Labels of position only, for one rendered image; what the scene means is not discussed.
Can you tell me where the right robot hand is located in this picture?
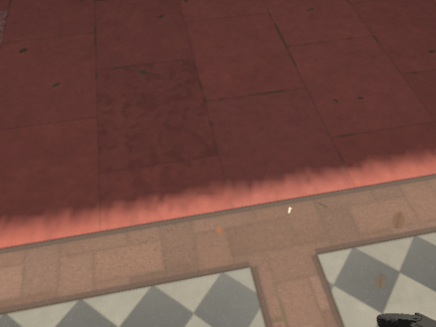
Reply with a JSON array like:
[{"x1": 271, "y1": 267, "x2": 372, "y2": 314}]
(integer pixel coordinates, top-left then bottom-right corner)
[{"x1": 377, "y1": 313, "x2": 436, "y2": 327}]

